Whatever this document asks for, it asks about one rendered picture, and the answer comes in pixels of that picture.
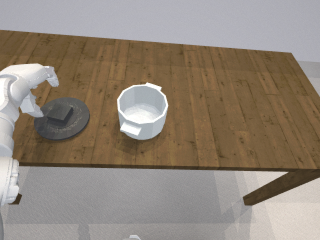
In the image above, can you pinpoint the left robot hand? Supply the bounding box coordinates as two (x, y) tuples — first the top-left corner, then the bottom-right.
(0, 63), (59, 118)

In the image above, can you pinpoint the knob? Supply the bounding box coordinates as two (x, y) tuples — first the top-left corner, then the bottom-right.
(46, 103), (74, 124)

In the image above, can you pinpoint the left robot upper arm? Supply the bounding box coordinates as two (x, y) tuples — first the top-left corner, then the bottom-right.
(0, 156), (20, 240)

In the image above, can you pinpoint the lid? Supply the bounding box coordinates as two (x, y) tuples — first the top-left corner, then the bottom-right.
(34, 97), (90, 141)

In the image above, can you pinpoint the robot left forearm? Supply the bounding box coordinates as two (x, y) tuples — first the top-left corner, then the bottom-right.
(0, 72), (30, 158)

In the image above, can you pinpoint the table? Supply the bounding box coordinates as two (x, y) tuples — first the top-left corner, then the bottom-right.
(0, 30), (320, 206)

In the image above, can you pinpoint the pot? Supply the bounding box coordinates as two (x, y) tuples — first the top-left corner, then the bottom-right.
(117, 82), (168, 140)

